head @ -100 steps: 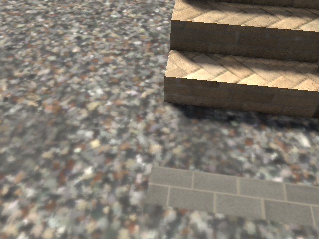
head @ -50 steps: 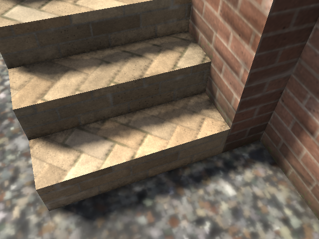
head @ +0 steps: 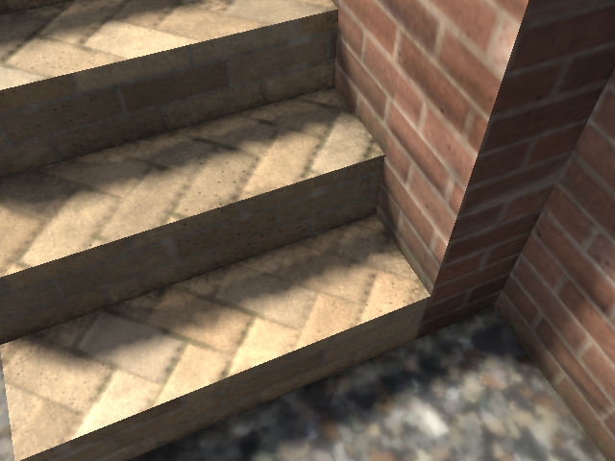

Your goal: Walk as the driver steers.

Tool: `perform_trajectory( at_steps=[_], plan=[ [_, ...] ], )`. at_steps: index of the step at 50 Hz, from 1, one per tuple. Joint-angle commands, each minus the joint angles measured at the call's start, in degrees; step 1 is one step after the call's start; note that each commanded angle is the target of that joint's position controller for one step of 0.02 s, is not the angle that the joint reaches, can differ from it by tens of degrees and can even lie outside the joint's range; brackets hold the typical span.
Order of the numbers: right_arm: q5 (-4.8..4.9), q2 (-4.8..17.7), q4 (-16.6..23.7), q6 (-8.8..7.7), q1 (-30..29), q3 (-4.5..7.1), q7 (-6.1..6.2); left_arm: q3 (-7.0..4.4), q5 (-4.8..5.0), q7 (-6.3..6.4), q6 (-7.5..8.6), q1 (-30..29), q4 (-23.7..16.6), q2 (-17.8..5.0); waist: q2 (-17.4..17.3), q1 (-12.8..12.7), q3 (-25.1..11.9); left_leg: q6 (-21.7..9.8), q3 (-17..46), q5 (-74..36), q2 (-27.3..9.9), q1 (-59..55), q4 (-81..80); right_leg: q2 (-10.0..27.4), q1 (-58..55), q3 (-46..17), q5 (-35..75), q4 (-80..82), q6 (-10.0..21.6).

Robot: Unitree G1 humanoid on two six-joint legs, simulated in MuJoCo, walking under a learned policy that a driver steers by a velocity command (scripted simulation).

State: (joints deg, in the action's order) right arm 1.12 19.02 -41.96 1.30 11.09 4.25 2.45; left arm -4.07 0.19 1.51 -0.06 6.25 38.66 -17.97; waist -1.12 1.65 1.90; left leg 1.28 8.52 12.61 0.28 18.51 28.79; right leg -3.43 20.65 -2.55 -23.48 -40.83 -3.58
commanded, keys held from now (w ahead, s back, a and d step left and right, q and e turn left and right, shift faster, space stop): q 0.22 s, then w+q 0.38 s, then w+e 0.32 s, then e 0.08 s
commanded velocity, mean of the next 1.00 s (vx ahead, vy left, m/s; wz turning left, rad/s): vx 0.27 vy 0.00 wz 0.32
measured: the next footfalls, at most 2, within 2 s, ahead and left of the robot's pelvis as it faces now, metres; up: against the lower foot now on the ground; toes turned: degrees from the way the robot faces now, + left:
right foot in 0.06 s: +0.04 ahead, -0.12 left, +0.00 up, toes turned +5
left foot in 0.54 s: +0.04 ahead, +0.17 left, +0.00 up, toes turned +22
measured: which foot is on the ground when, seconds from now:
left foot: down 0.00-0.06, up 0.08-0.52, down 0.54-1.00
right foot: up 0.00-0.04, down 0.06-0.54, up 0.56-0.98, down 1.00-1.00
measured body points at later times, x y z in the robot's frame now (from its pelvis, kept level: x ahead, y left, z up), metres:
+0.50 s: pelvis +0.02 +0.03 +0.00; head +0.04 +0.04 +0.45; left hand +0.01 +0.35 -0.10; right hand +0.28 -0.16 -0.08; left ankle +0.00 +0.16 -0.72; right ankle +0.00 -0.13 -0.74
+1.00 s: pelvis +0.20 +0.14 -0.01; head +0.23 +0.15 +0.43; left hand +0.32 +0.43 -0.10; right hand +0.37 -0.11 -0.12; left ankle +0.01 +0.15 -0.73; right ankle +0.33 +0.10 -0.74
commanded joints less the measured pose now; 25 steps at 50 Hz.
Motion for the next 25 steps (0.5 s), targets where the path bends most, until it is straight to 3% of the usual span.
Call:
perform_trajectory(
  at_steps=[1,2,3,4,5,6,7,8,9,11,13,16,19,23,25],
  plan=[
    [0.73,8.60,5.16,1.15,-3.81,2.42,0.65,-0.80,0.94,-1.10,1.86,3.76,-2.08,-3.38,-10.04,-2.44,-8.91,-9.65,13.33,-18.80,-9.10,-9.18,-3.43,-0.63,-5.58,2.20,10.10,18.15,0.69],
    [0.77,7.21,5.30,1.26,-2.70,1.94,0.61,-1.40,0.73,-0.94,1.93,5.03,-1.55,-5.22,-8.89,-2.16,-8.44,-7.46,12.71,-10.30,-6.78,-4.08,-2.07,1.97,-11.76,0.72,12.98,22.26,2.02],
    [-0.30,4.04,5.32,1.19,-0.80,1.07,0.25,-2.44,-0.26,-0.48,1.72,6.85,-1.74,-9.18,0.83,-1.37,-8.95,-4.14,7.44,5.12,-1.74,5.11,8.10,13.26,-18.81,-9.78,13.95,24.51,6.28],
    [-1.03,2.79,7.90,0.21,-1.28,0.87,-0.06,-3.43,-2.98,-0.73,1.32,4.46,-2.38,-14.32,17.07,0.12,-5.91,-1.30,-0.84,23.39,5.72,18.82,19.02,26.40,-16.69,-26.52,23.55,26.17,16.26],
    [-1.65,7.10,7.71,-0.66,-1.71,2.01,-0.36,-2.70,-3.75,-0.74,2.14,3.65,-3.60,-11.45,14.21,-0.73,-6.41,-0.04,1.74,23.52,0.69,19.66,30.89,29.43,-15.33,-28.15,27.03,26.59,21.03],
    [-0.78,10.08,5.87,-0.59,-0.79,3.20,-0.62,-1.77,-3.23,-0.47,2.66,0.90,-3.96,-7.89,8.46,0.41,-5.53,0.41,1.93,19.38,0.11,19.15,35.34,25.95,-14.32,-20.84,27.55,25.07,19.09],
    [-0.62,9.71,4.14,0.00,0.95,3.47,-0.43,-1.49,-2.34,-0.31,2.96,-1.08,-4.15,-6.85,5.99,1.44,-4.58,1.33,0.73,15.78,-0.43,18.94,36.89,21.60,-14.09,-14.24,26.83,23.99,15.93],
    [-1.04,8.80,3.76,0.49,1.05,3.28,-0.24,-1.26,-1.40,0.12,3.07,-1.78,-3.93,-6.31,6.25,1.13,-3.97,2.48,-0.08,12.34,-0.87,19.91,38.45,19.84,-14.56,-10.58,28.67,23.43,14.65],
    [-1.12,7.23,4.20,0.73,0.39,2.77,-0.38,-1.01,-1.15,0.57,2.92,-1.18,-3.49,-6.25,6.78,0.49,-3.55,3.57,-1.43,10.47,-1.06,19.60,39.08,18.79,-13.86,-7.43,32.45,23.36,14.61],
    [-0.41,5.13,6.44,0.68,-2.87,1.90,-0.75,-1.05,-1.19,1.22,2.16,1.54,-2.46,-6.59,8.11,-1.61,-3.68,5.06,-4.33,8.07,-1.58,20.07,35.95,18.12,-15.32,-3.88,33.70,24.16,15.60],
    [-0.21,3.70,8.46,0.30,-6.08,1.11,-1.50,-1.47,-0.63,1.97,1.39,5.00,-1.58,-7.40,8.13,-4.55,-5.10,5.54,-5.63,6.33,-3.01,21.85,30.95,19.60,-19.68,-4.60,18.78,27.11,16.46],
    [-0.40,3.80,10.48,-0.82,-7.96,0.72,-3.15,-1.99,-0.15,2.41,1.17,6.14,-0.62,-9.41,9.40,-5.78,-3.76,4.32,-7.06,6.44,-4.33,20.79,24.04,21.66,-20.16,-6.15,2.00,31.28,15.69],
    [-0.88,3.39,11.25,-1.95,-8.17,0.34,-4.23,-2.70,-0.47,1.66,1.50,5.53,-0.37,-11.03,9.61,-5.80,-1.84,2.19,-9.24,6.86,-4.82,16.59,17.71,21.53,-17.81,-2.32,0.19,32.40,14.22],
    [-0.08,3.13,11.57,-2.22,-6.65,0.33,-4.54,-3.24,0.96,-0.50,2.62,6.07,0.90,-11.12,10.26,-5.30,-1.37,-0.94,-12.20,7.59,-4.06,8.50,9.19,21.38,-15.20,2.56,3.64,29.02,12.97],
    [-0.20,3.09,9.84,-2.17,-1.67,0.80,-4.61,-3.14,1.66,-0.92,2.55,4.50,1.54,-10.57,7.85,-1.83,-2.55,-3.34,-14.90,3.83,-1.70,-0.64,1.31,20.57,-11.47,5.47,3.84,23.31,11.02]
  ],
)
